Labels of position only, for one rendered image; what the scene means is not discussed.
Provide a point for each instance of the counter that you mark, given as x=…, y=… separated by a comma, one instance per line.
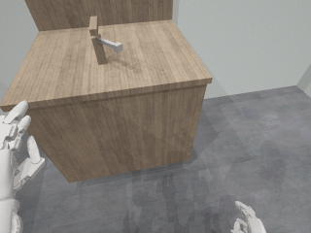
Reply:
x=95, y=112

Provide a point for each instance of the robot left forearm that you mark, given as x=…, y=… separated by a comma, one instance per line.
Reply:
x=10, y=221

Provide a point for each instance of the tap lever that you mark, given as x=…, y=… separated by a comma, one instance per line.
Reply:
x=117, y=47

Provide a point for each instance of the robot left hand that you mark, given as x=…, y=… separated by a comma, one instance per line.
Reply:
x=12, y=128

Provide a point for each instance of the robot right hand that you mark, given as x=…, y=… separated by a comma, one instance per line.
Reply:
x=253, y=225

